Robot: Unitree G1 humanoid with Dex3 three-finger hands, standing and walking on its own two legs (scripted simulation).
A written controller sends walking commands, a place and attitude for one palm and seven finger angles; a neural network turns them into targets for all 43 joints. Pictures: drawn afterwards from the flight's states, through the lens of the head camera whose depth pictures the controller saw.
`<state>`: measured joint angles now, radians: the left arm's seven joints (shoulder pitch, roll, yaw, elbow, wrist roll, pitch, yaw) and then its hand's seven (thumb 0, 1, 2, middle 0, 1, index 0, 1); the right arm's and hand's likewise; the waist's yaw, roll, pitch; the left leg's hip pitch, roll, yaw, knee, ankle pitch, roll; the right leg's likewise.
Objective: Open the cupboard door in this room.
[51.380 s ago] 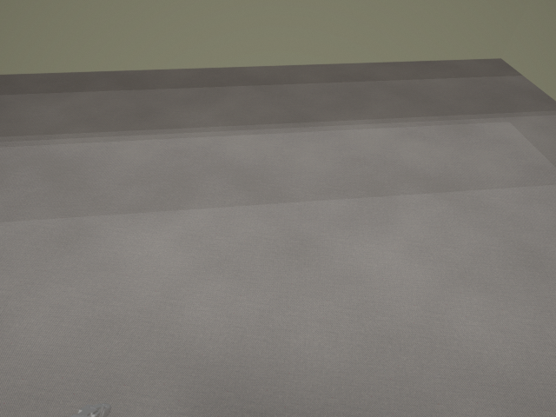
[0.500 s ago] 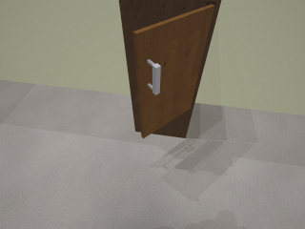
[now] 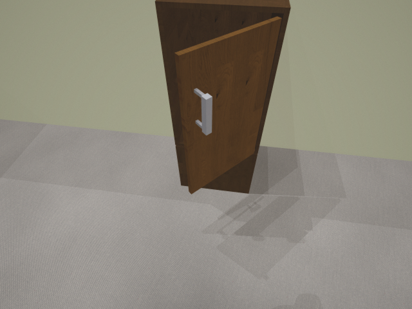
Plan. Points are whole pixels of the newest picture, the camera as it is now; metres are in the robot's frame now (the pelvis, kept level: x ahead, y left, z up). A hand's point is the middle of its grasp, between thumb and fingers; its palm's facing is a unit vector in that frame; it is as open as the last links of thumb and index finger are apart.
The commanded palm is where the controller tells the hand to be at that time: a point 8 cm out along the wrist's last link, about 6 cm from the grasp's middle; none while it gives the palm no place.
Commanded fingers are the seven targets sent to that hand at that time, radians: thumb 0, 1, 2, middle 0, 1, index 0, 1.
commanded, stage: let the arm hang, fingers relaxed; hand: left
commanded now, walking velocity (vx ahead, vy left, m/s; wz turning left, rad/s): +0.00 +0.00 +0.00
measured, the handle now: (202, 111) +0.61 +0.05 +0.03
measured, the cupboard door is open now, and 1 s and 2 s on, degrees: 47 47 47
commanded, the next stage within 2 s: look to check the result in 0.04 s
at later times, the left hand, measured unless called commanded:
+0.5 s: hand out of the picture +0.07 +0.23 -0.16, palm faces +0.00 -0.95 -0.30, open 7.3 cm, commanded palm none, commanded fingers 0.00 0.90 0.90 -0.20 -0.30 -0.20 -0.30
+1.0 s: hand out of the picture +0.07 +0.21 -0.17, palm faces -0.05 -0.96 -0.26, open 7.3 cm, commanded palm none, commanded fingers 0.00 0.90 0.90 -0.20 -0.30 -0.20 -0.30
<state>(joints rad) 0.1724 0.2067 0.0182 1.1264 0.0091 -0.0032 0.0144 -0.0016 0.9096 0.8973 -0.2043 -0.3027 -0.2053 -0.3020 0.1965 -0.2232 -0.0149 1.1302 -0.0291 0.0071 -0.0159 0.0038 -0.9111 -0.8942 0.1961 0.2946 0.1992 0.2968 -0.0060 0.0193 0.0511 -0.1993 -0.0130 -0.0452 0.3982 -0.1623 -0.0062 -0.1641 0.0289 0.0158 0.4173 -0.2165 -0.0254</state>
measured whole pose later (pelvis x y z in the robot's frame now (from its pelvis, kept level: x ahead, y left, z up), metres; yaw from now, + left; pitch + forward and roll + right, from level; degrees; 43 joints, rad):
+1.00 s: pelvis +0.01 +0.00 +0.00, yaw -5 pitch -1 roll +1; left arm 0.18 0.25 0.04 1.08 0.01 0.05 0.00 0.00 0.91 0.90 -0.20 -0.30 -0.20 -0.30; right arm 0.15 -0.23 -0.03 1.06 -0.03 0.03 -0.03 0.00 -0.91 -0.89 0.20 0.29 0.20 0.30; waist 0.01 -0.01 0.07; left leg -0.20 0.01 0.04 0.45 -0.23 0.00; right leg -0.20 0.06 0.10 0.48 -0.25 -0.02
